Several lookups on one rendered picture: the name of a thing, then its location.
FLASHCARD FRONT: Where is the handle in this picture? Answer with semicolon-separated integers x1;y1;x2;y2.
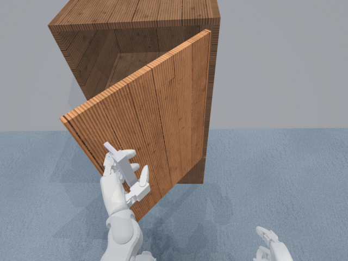
104;142;138;188

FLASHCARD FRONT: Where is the robot left forearm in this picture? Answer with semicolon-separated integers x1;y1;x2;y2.
100;209;143;261

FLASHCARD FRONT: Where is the right robot hand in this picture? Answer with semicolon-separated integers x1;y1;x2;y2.
253;226;293;261

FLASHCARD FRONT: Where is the left robot shin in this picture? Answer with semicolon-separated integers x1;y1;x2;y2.
142;251;152;256

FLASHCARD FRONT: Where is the left robot hand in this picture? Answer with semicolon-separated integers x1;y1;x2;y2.
100;150;151;217

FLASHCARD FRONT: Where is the cupboard door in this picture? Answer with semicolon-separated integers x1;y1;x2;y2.
59;29;212;222

